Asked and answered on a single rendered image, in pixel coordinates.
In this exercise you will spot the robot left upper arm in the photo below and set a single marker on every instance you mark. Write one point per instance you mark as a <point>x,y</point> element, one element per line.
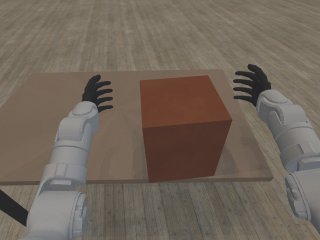
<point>58,215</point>

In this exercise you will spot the robot right hand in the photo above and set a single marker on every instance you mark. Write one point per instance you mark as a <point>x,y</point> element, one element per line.
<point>259,84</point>

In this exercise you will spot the robot left hand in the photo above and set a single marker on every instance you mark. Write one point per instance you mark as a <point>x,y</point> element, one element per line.
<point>91,94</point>

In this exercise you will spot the robot right upper arm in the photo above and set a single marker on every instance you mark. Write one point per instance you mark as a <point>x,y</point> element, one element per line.
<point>303,193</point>

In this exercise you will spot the carton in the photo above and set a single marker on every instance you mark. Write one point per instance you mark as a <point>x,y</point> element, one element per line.
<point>185,125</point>

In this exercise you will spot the table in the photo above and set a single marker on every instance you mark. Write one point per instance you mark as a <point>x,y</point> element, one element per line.
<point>30,118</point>

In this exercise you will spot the robot left forearm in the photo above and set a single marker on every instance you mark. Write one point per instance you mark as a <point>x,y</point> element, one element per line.
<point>67,165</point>

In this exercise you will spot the robot right forearm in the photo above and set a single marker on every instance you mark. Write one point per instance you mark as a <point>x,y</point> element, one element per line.
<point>295,137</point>

